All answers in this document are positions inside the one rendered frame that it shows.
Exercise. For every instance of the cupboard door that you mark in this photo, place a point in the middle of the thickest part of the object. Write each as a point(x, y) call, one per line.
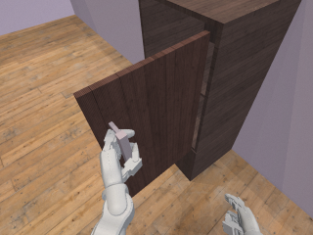
point(158, 98)

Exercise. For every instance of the robot left forearm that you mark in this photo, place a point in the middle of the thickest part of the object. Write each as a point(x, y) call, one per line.
point(117, 211)

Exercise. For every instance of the right robot hand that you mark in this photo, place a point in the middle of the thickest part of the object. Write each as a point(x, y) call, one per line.
point(240, 222)

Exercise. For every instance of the left robot hand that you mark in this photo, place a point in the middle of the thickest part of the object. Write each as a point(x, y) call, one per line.
point(109, 160)

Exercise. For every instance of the handle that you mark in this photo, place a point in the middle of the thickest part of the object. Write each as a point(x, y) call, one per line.
point(123, 142)

